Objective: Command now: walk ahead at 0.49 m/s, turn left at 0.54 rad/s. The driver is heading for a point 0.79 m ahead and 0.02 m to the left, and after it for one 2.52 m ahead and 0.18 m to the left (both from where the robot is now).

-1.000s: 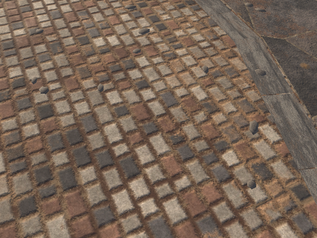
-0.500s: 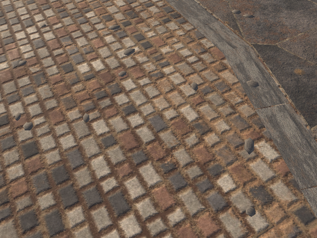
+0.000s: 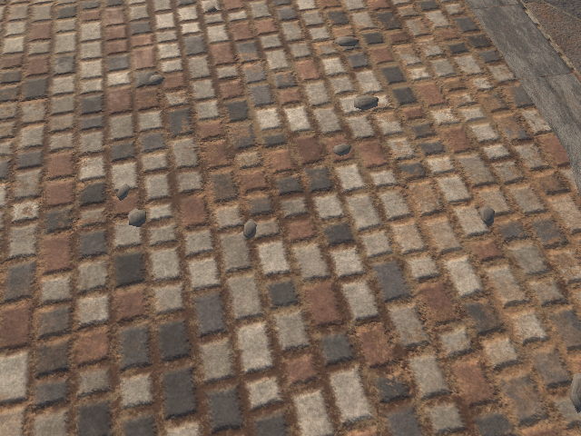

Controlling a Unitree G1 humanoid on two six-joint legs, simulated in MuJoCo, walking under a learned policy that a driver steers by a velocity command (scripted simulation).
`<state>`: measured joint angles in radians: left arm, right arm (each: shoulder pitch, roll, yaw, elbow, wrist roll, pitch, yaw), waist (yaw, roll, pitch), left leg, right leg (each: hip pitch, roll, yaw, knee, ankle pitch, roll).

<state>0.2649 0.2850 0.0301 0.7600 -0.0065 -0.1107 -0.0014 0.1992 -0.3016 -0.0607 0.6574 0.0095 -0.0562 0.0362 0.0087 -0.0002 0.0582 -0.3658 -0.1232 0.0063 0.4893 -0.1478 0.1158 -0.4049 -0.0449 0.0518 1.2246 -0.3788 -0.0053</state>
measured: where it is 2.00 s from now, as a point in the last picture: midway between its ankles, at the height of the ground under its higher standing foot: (287, 219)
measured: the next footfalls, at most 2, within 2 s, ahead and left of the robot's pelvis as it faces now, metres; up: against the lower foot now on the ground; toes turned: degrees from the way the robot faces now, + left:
right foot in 0.32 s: +0.38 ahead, -0.14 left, +0.00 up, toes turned +13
left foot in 0.84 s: +0.58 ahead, +0.17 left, +0.00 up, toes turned +14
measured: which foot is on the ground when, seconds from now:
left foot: down 0.00-0.34, up 0.36-0.82, down 0.84-1.00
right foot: up 0.00-0.30, down 0.32-0.84, up 0.86-1.00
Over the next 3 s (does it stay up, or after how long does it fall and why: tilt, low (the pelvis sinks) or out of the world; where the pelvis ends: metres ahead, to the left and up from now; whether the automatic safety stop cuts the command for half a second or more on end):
stays up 1.08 0.03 0.01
